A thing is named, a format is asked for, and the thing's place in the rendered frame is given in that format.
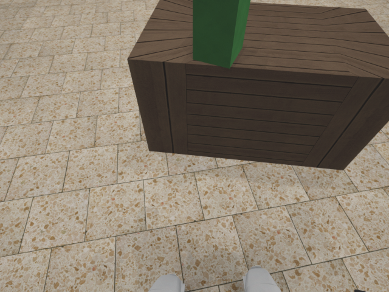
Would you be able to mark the carton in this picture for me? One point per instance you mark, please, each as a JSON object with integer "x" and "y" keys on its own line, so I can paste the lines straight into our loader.
{"x": 218, "y": 30}

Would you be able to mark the pedestal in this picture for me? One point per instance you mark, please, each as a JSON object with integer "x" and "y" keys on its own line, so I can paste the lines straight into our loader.
{"x": 310, "y": 87}

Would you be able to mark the robot thigh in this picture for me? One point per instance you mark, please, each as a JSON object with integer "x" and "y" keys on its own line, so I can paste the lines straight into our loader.
{"x": 259, "y": 280}
{"x": 168, "y": 283}

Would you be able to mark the left robot thigh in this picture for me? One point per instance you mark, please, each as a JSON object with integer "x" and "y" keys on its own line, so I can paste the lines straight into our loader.
{"x": 168, "y": 283}

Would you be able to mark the right robot thigh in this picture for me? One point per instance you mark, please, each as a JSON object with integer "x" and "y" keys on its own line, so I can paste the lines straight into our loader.
{"x": 259, "y": 280}

